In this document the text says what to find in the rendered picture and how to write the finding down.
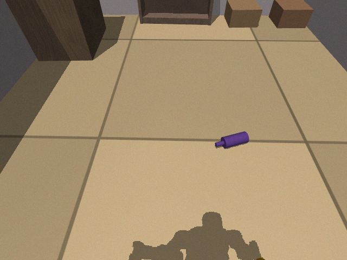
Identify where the bookshelf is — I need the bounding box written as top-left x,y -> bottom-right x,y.
138,0 -> 214,25

